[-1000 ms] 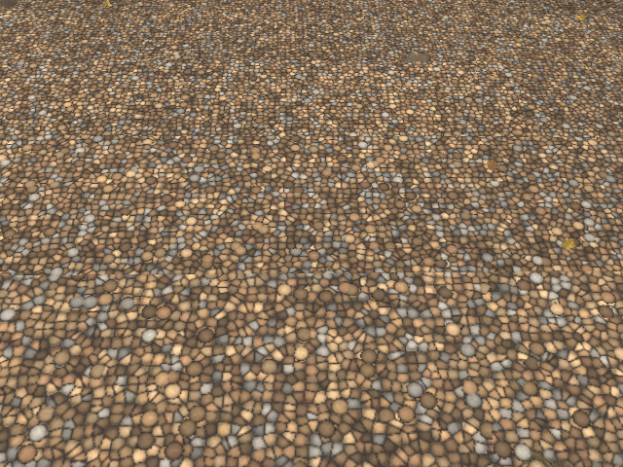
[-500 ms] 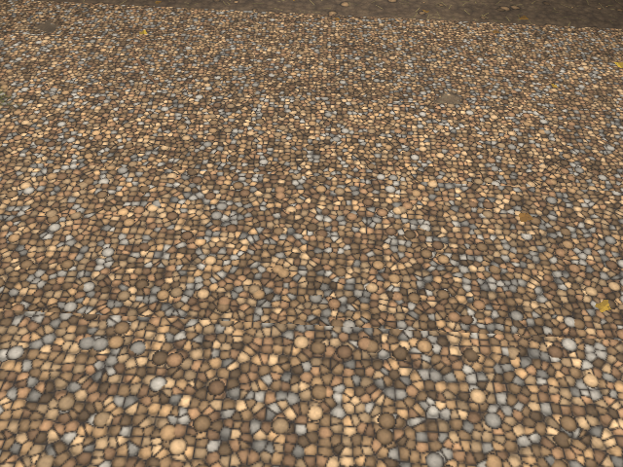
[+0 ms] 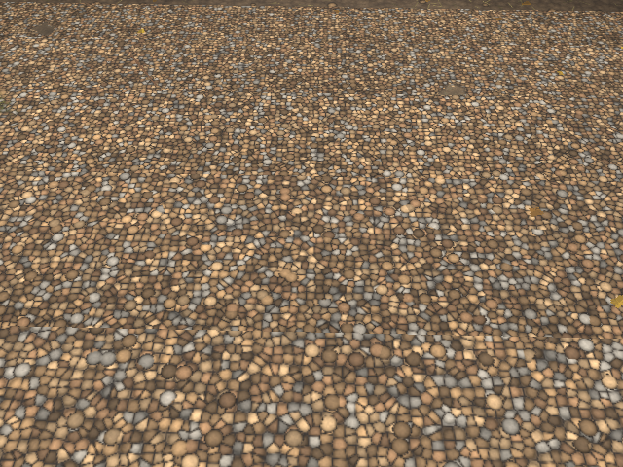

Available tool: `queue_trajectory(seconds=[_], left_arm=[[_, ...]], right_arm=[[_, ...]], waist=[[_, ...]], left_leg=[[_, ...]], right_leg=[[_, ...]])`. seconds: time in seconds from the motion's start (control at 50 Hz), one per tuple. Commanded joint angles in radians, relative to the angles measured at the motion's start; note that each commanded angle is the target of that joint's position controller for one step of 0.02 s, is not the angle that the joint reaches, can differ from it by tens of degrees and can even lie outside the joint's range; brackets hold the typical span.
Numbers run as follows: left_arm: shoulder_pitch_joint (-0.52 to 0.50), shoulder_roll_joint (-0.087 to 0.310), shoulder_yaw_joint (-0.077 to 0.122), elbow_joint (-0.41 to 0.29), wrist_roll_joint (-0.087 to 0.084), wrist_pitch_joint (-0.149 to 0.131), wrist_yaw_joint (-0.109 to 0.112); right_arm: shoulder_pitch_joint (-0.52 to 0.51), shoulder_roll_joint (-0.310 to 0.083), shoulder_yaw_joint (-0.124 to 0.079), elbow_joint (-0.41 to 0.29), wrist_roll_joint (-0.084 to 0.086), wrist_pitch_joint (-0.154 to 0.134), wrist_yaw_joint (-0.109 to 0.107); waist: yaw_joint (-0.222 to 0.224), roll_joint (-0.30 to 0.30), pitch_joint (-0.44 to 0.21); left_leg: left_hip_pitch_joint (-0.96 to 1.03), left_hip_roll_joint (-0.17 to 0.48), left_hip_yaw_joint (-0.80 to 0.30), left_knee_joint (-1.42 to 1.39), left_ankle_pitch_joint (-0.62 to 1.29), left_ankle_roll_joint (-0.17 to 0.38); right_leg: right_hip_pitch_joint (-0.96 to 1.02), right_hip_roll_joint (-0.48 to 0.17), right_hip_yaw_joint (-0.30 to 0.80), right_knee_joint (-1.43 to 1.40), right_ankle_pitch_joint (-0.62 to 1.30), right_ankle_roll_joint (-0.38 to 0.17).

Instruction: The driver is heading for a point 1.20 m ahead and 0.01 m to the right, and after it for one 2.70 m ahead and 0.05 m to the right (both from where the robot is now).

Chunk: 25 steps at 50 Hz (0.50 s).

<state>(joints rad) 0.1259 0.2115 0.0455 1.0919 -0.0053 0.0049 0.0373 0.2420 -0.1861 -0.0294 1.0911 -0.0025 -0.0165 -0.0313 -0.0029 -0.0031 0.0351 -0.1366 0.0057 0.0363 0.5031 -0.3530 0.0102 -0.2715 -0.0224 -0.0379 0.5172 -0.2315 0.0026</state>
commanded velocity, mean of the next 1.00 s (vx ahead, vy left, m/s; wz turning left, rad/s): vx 0.29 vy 0.00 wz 0.00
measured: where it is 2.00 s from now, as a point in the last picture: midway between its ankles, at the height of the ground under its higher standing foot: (324, 320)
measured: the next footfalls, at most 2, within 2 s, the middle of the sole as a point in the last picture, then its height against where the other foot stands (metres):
left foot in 1.00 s outside the picture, level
right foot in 1.52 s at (388, 368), level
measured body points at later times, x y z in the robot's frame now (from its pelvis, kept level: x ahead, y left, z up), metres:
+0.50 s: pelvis +0.06 -0.04 -0.01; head +0.07 -0.06 +0.44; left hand +0.13 +0.23 -0.14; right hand +0.01 -0.29 -0.17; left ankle -0.05 +0.11 -0.73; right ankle +0.07 -0.14 -0.74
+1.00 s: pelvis +0.30 -0.02 -0.02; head +0.34 -0.02 +0.42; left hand +0.19 +0.23 -0.16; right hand +0.53 -0.23 -0.12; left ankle +0.46 +0.08 -0.74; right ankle +0.08 -0.14 -0.73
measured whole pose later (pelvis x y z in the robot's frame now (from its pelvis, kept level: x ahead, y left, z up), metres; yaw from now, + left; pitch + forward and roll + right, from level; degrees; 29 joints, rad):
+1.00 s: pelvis +0.30 -0.02 -0.02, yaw +0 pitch +2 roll +0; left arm 0.49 0.21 0.05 1.11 -0.01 -0.06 0.02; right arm -0.06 -0.20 -0.05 0.86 0.03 -0.10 0.05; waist 0.06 0.01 0.05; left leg -0.54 0.01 0.07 0.54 -0.05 0.12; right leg 0.16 -0.03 -0.07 0.38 -0.50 0.00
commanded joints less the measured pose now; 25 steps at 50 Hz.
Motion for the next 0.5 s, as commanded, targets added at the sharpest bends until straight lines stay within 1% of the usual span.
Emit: queue_trajectory(seconds=[0.02,0.2,0.22,0.24,0.26,0.28,0.3,0.32,0.34,0.36,0.38,0.4,0.42,0.44,0.46,0.48,0.5], left_arm=[[0.015,0.101,0.017,-0.019,0.000,-0.003,0.004],[0.013,0.094,0.017,0.002,0.002,0.000,0.006],[0.031,0.084,0.016,0.014,0.001,0.001,0.006],[0.034,0.086,0.018,0.017,-0.004,0.002,0.006],[0.025,0.088,0.021,0.014,-0.008,-0.001,0.005],[-0.010,0.087,0.022,-0.004,-0.009,-0.010,0.003],[-0.050,0.073,0.019,-0.028,-0.014,-0.026,-0.003],[-0.079,0.059,0.015,-0.047,-0.019,-0.044,-0.012],[-0.094,0.065,0.017,-0.060,-0.026,-0.059,-0.020],[-0.096,0.072,0.019,-0.068,-0.031,-0.072,-0.028],[-0.092,0.078,0.020,-0.073,-0.036,-0.083,-0.035],[-0.081,0.076,0.022,-0.072,-0.037,-0.092,-0.041],[-0.049,0.067,0.023,-0.058,-0.034,-0.098,-0.046],[0.046,0.060,0.029,-0.018,-0.034,-0.099,-0.050],[0.163,0.074,0.044,0.032,-0.030,-0.093,-0.049],[0.292,0.104,0.062,0.066,-0.027,-0.089,-0.047],[0.418,0.209,0.085,0.076,-0.020,-0.092,-0.038]], right_arm=[[0.067,-0.096,-0.015,-0.013,-0.001,-0.003,-0.004],[0.081,-0.090,-0.013,-0.010,-0.002,-0.003,-0.007],[0.105,-0.088,-0.013,0.002,0.000,-0.001,-0.008],[0.114,-0.108,-0.021,0.004,0.008,0.001,-0.010],[0.113,-0.136,-0.031,-0.004,0.015,0.002,-0.012],[0.135,-0.160,-0.040,-0.011,0.021,-0.002,-0.014],[0.155,-0.194,-0.052,-0.014,0.028,-0.012,-0.015],[0.157,-0.210,-0.060,-0.017,0.030,-0.026,-0.015],[0.160,-0.193,-0.058,-0.021,0.022,-0.041,-0.014],[0.161,-0.178,-0.056,-0.025,0.019,-0.053,-0.011],[0.151,-0.171,-0.056,-0.033,0.023,-0.060,-0.006],[0.137,-0.170,-0.057,-0.039,0.030,-0.061,-0.001],[0.117,-0.175,-0.058,-0.044,0.035,-0.057,0.004],[0.087,-0.181,-0.059,-0.051,0.037,-0.052,0.009],[0.085,-0.185,-0.059,-0.057,0.033,-0.050,0.013],[0.058,-0.174,-0.054,-0.067,0.030,-0.055,0.014],[0.030,-0.110,-0.037,-0.106,0.024,-0.063,0.014]], waist=[[0.003,0.015,-0.027],[0.005,0.012,-0.009],[0.003,0.020,-0.029],[0.000,0.042,-0.009],[-0.006,0.078,0.030],[-0.026,0.114,0.078],[-0.041,0.165,0.126],[-0.048,0.184,0.171],[-0.048,0.174,0.189],[-0.045,0.161,0.188],[-0.036,0.141,0.173],[-0.025,0.121,0.152],[-0.002,0.110,0.126],[0.044,0.106,0.090],[0.086,0.102,0.044],[0.148,0.052,0.000],[0.177,-0.224,-0.051]], left_leg=[[-0.101,0.046,-0.039,-0.098,0.282,0.021],[-0.111,0.042,-0.036,-0.120,0.210,0.020],[-0.101,0.037,-0.033,-0.133,0.097,0.027],[-0.116,0.041,-0.051,-0.150,-0.077,0.052],[-0.133,0.073,-0.105,-0.184,-0.269,0.088],[-0.131,0.141,-0.204,-0.244,-0.426,0.133],[-0.110,0.241,-0.338,-0.315,-0.508,0.187],[-0.107,0.322,-0.440,-0.351,-0.496,0.230],[-0.057,0.357,-0.476,-0.353,-0.418,0.248],[0.005,0.365,-0.469,-0.335,-0.323,0.246],[0.048,0.351,-0.428,-0.312,-0.244,0.228],[0.048,0.318,-0.363,-0.289,-0.179,0.203],[-0.008,0.271,-0.287,-0.261,-0.134,0.179],[-0.122,0.223,-0.213,-0.215,-0.100,0.157],[-0.217,0.178,-0.165,-0.141,0.003,0.140],[-0.299,0.130,-0.093,0.032,0.165,0.104],[-0.467,0.016,0.044,0.441,0.113,0.018]], right_leg=[[0.125,-0.034,0.036,-0.037,0.271,-0.043],[0.122,-0.032,0.036,-0.055,0.221,-0.036],[0.125,-0.014,0.015,-0.045,0.112,-0.036],[0.094,0.018,-0.019,-0.007,-0.069,-0.037],[0.023,0.046,-0.048,0.044,-0.230,-0.038],[-0.079,0.056,-0.064,0.118,-0.287,-0.039],[-0.176,0.049,-0.069,0.213,-0.250,-0.046],[-0.247,0.005,-0.026,0.293,-0.216,-0.062],[-0.336,-0.029,0.010,0.357,-0.251,-0.076],[-0.403,-0.056,0.035,0.382,-0.288,-0.087],[-0.416,-0.072,0.042,0.339,-0.297,-0.096],[-0.360,-0.068,0.024,0.251,-0.278,-0.098],[-0.230,-0.039,-0.023,0.153,-0.217,-0.094],[-0.025,0.011,-0.085,0.066,-0.085,-0.081],[0.167,0.068,-0.120,0.053,-0.016,-0.067],[0.314,0.041,-0.055,0.027,-0.017,-0.084],[0.431,-0.209,0.356,-0.167,-0.135,-0.186]])
Velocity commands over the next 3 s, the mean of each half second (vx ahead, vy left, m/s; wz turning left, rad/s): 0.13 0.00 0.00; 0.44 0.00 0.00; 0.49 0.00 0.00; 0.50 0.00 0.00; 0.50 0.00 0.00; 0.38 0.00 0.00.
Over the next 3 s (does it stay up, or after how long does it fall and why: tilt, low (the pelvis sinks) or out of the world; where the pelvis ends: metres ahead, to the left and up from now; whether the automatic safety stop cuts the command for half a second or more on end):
stays up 1.35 0.01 -0.18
